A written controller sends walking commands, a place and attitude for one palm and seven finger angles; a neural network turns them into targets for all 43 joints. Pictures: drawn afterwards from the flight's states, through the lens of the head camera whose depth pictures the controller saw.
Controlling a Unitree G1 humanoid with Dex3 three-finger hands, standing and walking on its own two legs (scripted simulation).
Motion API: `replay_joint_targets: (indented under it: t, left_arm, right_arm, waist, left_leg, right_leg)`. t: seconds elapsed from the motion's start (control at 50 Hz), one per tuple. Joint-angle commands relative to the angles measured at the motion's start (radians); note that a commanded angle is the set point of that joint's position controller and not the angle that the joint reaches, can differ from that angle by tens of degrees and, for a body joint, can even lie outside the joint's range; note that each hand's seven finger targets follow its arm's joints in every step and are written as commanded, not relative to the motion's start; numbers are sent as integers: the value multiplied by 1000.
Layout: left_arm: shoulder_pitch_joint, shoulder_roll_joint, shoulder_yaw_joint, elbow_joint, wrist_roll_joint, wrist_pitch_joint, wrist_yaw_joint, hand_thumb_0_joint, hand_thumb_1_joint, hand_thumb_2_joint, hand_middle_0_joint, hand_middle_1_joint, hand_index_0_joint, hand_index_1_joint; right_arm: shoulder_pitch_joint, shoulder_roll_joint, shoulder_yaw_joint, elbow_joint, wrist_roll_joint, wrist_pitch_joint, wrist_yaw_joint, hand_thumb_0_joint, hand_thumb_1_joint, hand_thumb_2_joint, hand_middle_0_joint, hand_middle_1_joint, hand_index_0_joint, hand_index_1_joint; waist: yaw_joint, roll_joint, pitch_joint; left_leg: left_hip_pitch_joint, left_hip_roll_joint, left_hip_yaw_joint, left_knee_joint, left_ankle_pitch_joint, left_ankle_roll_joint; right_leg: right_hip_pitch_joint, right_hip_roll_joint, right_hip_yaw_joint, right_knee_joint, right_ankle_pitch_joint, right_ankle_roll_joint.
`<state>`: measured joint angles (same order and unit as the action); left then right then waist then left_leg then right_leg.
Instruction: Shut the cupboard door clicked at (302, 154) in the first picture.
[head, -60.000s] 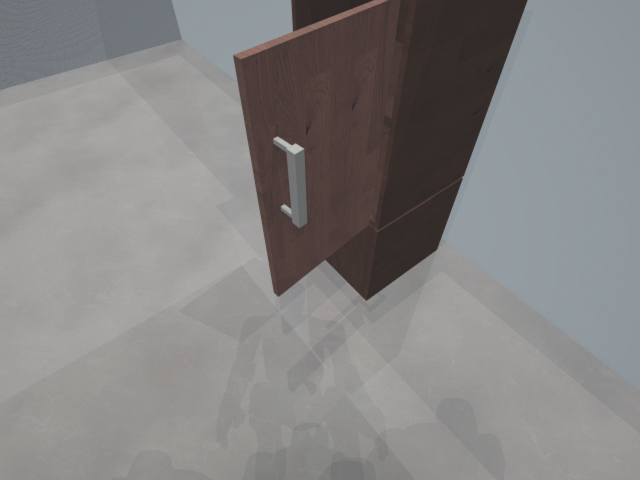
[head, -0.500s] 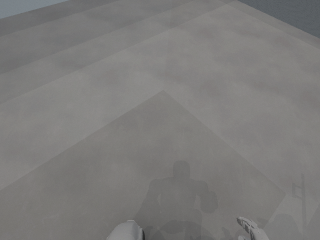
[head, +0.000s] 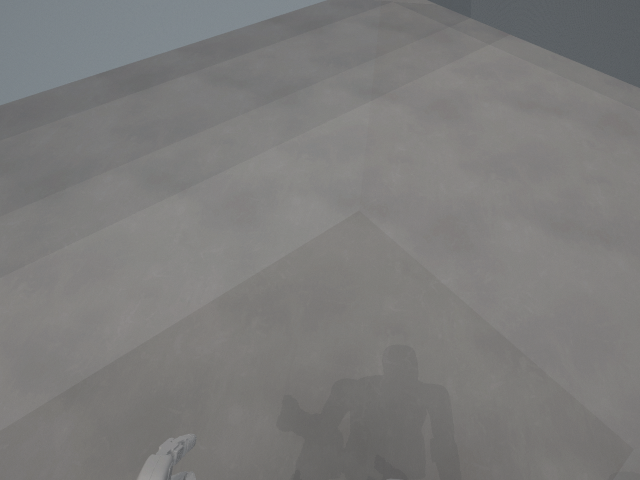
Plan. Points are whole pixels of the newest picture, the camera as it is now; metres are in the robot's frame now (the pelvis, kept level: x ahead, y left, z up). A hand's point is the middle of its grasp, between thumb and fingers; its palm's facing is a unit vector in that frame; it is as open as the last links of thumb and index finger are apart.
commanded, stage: turn to face it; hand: left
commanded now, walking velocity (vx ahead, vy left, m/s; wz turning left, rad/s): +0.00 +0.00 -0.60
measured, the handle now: out of the picture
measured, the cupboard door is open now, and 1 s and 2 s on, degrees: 25 25 25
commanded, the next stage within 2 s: none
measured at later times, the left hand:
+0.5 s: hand (194, 434) +0.21 +0.20 -0.16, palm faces -0.16 -0.97 -0.20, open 7.3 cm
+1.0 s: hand (231, 340) +0.36 +0.16 -0.16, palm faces -0.48 -0.86 -0.20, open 7.4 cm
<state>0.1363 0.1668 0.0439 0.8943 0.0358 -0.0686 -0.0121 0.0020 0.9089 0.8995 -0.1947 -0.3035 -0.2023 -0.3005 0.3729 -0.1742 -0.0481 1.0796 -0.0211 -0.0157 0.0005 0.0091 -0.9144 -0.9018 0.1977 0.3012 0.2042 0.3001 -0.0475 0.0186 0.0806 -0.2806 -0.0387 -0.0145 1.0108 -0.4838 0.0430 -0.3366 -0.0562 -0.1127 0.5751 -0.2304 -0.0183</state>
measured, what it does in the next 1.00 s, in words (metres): walks ahead, turning right: left foot, then right foot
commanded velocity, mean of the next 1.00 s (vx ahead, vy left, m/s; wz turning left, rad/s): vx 0.00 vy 0.00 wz -0.60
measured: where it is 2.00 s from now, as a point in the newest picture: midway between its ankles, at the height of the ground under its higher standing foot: outside the picture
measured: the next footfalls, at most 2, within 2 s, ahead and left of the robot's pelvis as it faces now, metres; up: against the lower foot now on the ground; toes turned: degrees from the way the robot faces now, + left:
left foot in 0.22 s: +0.15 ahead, +0.12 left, +0.00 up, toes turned +0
right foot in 0.58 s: +0.15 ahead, -0.13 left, +0.00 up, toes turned -21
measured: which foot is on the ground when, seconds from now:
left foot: up 0.00-0.20, down 0.22-0.58, up 0.60-0.86, down 0.88-1.00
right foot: down 0.00-0.24, up 0.26-0.56, down 0.58-0.88, up 0.90-1.00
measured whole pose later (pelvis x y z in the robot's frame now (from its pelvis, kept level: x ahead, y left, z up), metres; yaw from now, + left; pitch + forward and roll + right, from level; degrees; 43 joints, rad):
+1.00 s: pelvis +0.17 +0.03 +0.01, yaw -31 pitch +0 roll -2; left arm 0.15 0.28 0.09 0.89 0.02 0.08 -0.03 0.01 0.91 0.90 -0.20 -0.30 -0.20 -0.30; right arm 0.21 -0.20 -0.01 0.88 -0.04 0.01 -0.02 0.01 -0.91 -0.90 0.20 0.30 0.20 0.30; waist 0.00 -0.04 0.09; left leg -0.26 0.08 0.09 0.56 -0.30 0.01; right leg -0.46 0.02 0.02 1.04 -0.50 0.05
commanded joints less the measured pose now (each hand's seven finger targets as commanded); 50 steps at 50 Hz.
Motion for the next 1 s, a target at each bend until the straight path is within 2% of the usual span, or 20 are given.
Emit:
replay_joint_targets:
  t: [0.0,0.08,0.16,0.18,0.2,0.22,0.24,0.34,0.5,0.52,0.54,0.56,0.6,0.66,0.76,0.82,0.86,0.88,0.92,0.98]
  left_arm:
    - [154,103,27,21,-8,4,37,0,900,900,-200,-300,-200,-300]
    - [170,90,22,62,-6,8,35,0,900,900,-200,-300,-200,-300]
    - [134,143,47,54,-23,41,31,0,900,900,-200,-300,-200,-300]
    - [122,125,42,40,-25,51,27,0,900,900,-200,-300,-200,-300]
    - [135,77,37,26,-29,62,23,0,900,900,-200,-300,-200,-300]
    - [117,70,34,8,-28,69,22,0,900,900,-200,-300,-200,-300]
    - [73,91,39,3,-21,86,20,0,900,900,-200,-300,-200,-300]
    - [94,79,51,17,-20,111,-4,0,900,900,-200,-300,-200,-300]
    - [128,105,60,-25,-7,106,-14,0,900,900,-200,-300,-200,-300]
    - [184,139,67,-14,-6,97,-13,0,900,900,-200,-300,-200,-300]
    - [226,234,82,-10,4,84,-3,0,900,900,-200,-300,-200,-300]
    - [272,306,88,0,-9,79,5,0,900,900,-200,-300,-200,-300]
    - [192,292,90,-22,-8,84,29,0,900,900,-200,-300,-200,-300]
    - [73,243,71,-69,-8,86,29,0,900,900,-200,-300,-200,-300]
    - [53,274,79,-75,-4,95,18,0,900,900,-200,-300,-200,-300]
    - [8,253,75,-87,-18,108,14,0,900,900,-200,-300,-200,-300]
    - [18,155,52,-132,-29,112,-2,0,900,900,-200,-300,-200,-300]
    - [-21,189,53,-140,-14,117,-1,0,900,900,-200,-300,-200,-300]
    - [-20,183,64,-112,-15,117,-13,0,900,900,-200,-300,-200,-300]
    - [-10,155,55,-100,-19,130,-28,0,900,900,-200,-300,-200,-300]
  right_arm:
    - [-22,-22,-5,-86,-1,-22,-7,0,-900,-900,200,300,200,300]
    - [-3,28,11,-71,0,-6,-8,0,-900,-900,200,300,200,300]
    - [-8,-42,6,-80,4,-15,-20,0,-900,-900,200,300,200,300]
    - [11,-94,-3,-80,4,-20,-23,0,-900,-900,200,300,200,300]
    - [32,-175,-16,-84,-7,-22,-31,0,-900,-900,200,300,200,300]
    - [48,-219,-23,-93,-14,-13,-40,0,-900,-900,200,300,200,300]
    - [24,-214,-20,-97,-19,-12,-50,0,-900,-900,200,300,200,300]
    - [-128,-180,-19,-161,-13,2,-52,0,-900,-900,200,300,200,300]
    - [-199,-218,-50,-189,-6,27,-36,0,-900,-900,200,300,200,300]
    - [-209,-214,-51,-201,-1,27,-31,0,-900,-900,200,300,200,300]
    - [-200,-163,-46,-226,11,28,-24,0,-900,-900,200,300,200,300]
    - [-249,-134,-31,-269,12,36,-23,0,-900,-900,200,300,200,300]
    - [-283,-144,-29,-280,12,44,-33,0,-900,-900,200,300,200,300]
    - [-253,-148,-24,-258,7,41,-22,0,-900,-900,200,300,200,300]
    - [-198,-129,-13,-258,14,33,-23,0,-900,-900,200,300,200,300]
    - [-85,-162,-13,-231,15,16,-31,0,-900,-900,200,300,200,300]
    - [-47,-324,-40,-246,-7,4,-38,0,-900,-900,200,300,200,300]
    - [-47,-320,-35,-243,-12,5,-42,0,-900,-900,200,300,200,300]
    - [-117,-270,-23,-262,-14,3,-46,0,-900,-900,200,300,200,300]
    - [-148,-240,-16,-268,-9,8,-47,0,-900,-900,200,300,200,300]
  waist:
    - [41,-88,-69]
    - [28,-174,-100]
    - [9,-134,-135]
    - [-1,-28,-139]
    - [-6,171,-131]
    - [-26,235,-101]
    - [-30,245,-81]
    - [36,132,-85]
    - [73,144,-75]
    - [104,58,-100]
    - [121,-190,-136]
    - [150,-301,-121]
    - [120,-275,-111]
    - [67,-149,-132]
    - [59,-169,-134]
    - [4,-145,-159]
    - [-3,306,-153]
    - [-12,261,-124]
    - [33,145,-80]
    - [44,170,-88]
  left_leg:
    - [-248,114,-14,121,103,-30]
    - [-90,79,109,-235,124,-74]
    - [136,66,112,-533,333,-87]
    - [233,139,48,-582,455,-70]
    - [275,322,-134,-622,587,17]
    - [223,471,-251,-690,594,112]
    - [222,493,-275,-711,650,143]
    - [181,398,27,-652,773,106]
    - [118,379,155,-493,564,32]
    - [62,330,193,-363,502,-7]
    - [-111,208,260,-142,246,-71]
    - [-273,89,177,67,-183,-105]
    - [-362,124,7,211,-105,-102]
    - [-256,128,10,110,26,-115]
    - [-106,72,57,-261,67,-113]
    - [124,80,50,-568,273,-104]
    - [227,488,-355,-748,431,75]
    - [168,537,-372,-727,522,133]
    - [137,452,-208,-681,705,122]
    - [169,371,-9,-646,748,83]
  right_leg:
    - [184,-280,233,-293,423,-158]
    - [164,-171,148,-237,645,-147]
    - [81,-123,207,-146,393,-101]
    - [-14,-61,178,-80,206,-55]
    - [-124,45,109,40,-96,2]
    - [-158,82,58,230,-370,25]
    - [-213,56,99,386,-410,30]
    - [-148,5,72,403,-248,54]
    - [58,45,-9,25,-9,31]
    - [166,29,28,-82,119,14]
    - [303,-155,300,-182,348,-66]
    - [315,-329,526,-236,595,-195]
    - [275,-308,571,-248,424,-244]
    - [181,-204,389,-217,346,-183]
    - [139,-152,403,-173,337,-161]
    - [16,-87,376,-75,230,-71]
    - [-230,114,141,293,-364,44]
    - [-234,71,176,461,-405,49]
    - [-238,40,156,599,-317,65]
    - [-199,24,98,529,-243,80]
